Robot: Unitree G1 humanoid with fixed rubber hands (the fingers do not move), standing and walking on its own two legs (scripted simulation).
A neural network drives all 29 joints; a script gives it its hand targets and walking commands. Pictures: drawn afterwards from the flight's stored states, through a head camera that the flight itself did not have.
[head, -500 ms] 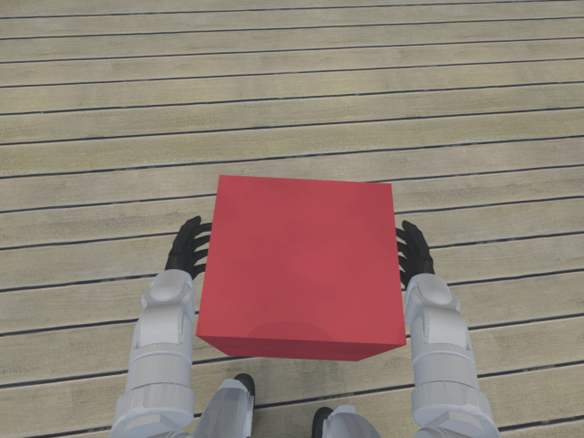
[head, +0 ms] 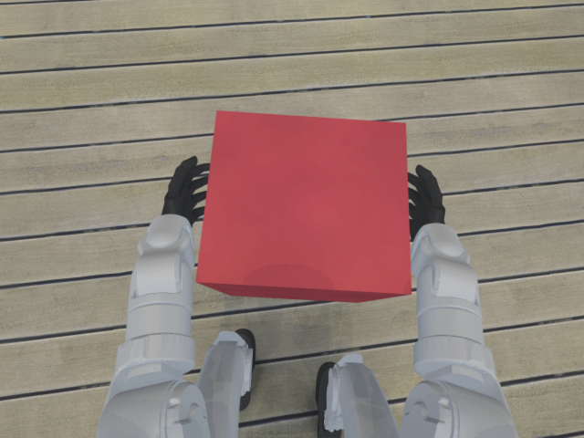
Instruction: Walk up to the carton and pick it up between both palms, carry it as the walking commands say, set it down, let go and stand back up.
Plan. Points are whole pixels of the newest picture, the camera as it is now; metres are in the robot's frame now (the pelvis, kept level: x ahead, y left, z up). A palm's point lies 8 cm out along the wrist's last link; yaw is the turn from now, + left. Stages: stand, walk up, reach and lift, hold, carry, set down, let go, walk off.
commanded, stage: set down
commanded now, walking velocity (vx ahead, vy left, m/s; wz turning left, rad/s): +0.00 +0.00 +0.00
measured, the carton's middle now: (301, 225) +0.42 +0.02 -0.15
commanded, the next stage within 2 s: none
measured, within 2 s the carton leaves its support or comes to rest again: neither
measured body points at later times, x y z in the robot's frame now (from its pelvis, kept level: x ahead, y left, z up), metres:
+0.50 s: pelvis -0.01 -0.01 -0.08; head +0.24 +0.02 +0.29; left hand +0.44 +0.19 -0.17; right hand +0.46 -0.14 -0.16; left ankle +0.11 +0.12 -0.62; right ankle +0.04 -0.13 -0.62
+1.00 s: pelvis -0.03 -0.01 -0.15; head +0.27 +0.02 +0.19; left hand +0.46 +0.20 -0.25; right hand +0.48 -0.14 -0.25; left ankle +0.11 +0.12 -0.62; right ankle +0.04 -0.13 -0.62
